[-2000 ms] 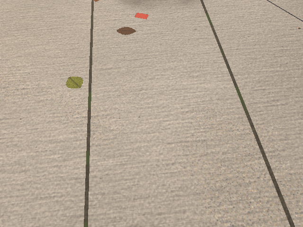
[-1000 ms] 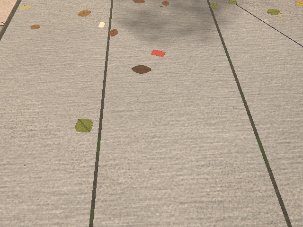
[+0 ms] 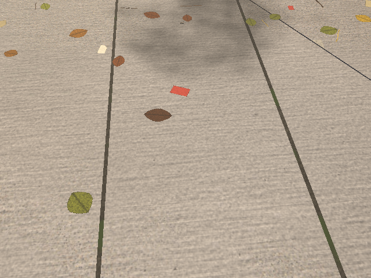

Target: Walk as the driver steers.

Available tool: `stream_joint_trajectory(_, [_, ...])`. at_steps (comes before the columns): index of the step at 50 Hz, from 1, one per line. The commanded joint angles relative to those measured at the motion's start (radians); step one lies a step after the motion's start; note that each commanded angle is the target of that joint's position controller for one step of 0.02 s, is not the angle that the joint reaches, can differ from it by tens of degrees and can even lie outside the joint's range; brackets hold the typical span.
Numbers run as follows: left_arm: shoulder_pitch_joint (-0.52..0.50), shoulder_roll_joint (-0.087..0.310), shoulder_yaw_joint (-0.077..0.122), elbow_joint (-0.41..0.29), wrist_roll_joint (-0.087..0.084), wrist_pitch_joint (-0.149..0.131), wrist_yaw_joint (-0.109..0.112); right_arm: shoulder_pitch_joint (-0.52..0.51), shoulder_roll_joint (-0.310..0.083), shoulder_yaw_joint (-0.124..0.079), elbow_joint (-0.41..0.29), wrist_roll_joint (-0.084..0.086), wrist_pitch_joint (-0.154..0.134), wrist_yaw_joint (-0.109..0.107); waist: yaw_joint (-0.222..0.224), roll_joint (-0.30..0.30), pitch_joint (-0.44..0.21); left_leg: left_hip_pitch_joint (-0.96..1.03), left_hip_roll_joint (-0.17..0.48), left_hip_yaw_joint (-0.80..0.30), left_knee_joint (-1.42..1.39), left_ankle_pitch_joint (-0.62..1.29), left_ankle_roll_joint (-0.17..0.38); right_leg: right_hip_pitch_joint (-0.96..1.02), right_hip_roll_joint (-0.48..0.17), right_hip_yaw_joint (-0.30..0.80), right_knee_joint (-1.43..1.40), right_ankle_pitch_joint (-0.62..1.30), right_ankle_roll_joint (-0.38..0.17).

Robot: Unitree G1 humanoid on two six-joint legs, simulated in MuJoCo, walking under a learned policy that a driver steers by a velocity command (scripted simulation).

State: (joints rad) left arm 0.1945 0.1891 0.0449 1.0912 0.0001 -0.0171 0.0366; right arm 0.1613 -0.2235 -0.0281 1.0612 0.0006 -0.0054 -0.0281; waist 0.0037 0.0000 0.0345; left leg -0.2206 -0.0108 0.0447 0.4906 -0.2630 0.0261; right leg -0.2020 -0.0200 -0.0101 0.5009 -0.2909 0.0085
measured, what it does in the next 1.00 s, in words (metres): stands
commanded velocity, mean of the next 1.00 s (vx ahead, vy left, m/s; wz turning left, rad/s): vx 0.00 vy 0.00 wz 0.00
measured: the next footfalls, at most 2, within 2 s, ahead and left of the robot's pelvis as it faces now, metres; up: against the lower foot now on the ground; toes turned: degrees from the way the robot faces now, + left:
right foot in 1.84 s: +0.11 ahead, -0.15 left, +0.00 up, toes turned -3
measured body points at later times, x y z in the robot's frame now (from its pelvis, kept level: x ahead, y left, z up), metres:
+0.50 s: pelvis +0.00 +0.00 +0.00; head +0.01 +0.00 +0.45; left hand +0.02 +0.25 -0.16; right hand +0.04 -0.24 -0.15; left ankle +0.00 +0.10 -0.74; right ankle -0.02 -0.12 -0.74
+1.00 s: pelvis -0.01 +0.01 +0.00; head +0.01 +0.01 +0.45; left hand -0.01 +0.24 -0.16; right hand +0.02 -0.23 -0.15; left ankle +0.00 +0.10 -0.74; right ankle -0.02 -0.12 -0.74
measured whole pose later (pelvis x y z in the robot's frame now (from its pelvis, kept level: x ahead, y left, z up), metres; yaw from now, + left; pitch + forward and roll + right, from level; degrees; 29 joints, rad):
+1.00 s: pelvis -0.01 +0.01 +0.00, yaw +0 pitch -1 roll +0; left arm 0.27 0.17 0.03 1.14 0.00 -0.01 0.05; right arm 0.22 -0.18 -0.02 1.11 0.00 0.00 -0.03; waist 0.00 0.00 0.04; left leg -0.22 -0.02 0.04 0.48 -0.25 0.04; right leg -0.19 -0.03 -0.01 0.47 -0.27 0.02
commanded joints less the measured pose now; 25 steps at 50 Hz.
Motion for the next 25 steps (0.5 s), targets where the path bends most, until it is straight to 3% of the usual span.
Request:
stream_joint_trajectory(1, [0.037,0.111,0.018,-0.018,0.000,-0.001,0.004,0.025,-0.091,-0.015,-0.020,0.001,-0.003,-0.005,-0.002,0.001,-0.055,0.055,0.050,-0.047,-0.047,0.296,0.032,0.011,-0.034,0.030,-0.058,0.308,-0.034])
stream_joint_trajectory(25, [0.057,0.089,0.009,0.018,0.003,0.010,0.014,0.043,-0.070,-0.015,0.027,-0.002,-0.001,-0.010,-0.002,0.002,0.003,0.025,0.052,-0.059,-0.098,0.137,0.028,-0.008,-0.019,0.011,-0.098,0.143,-0.017])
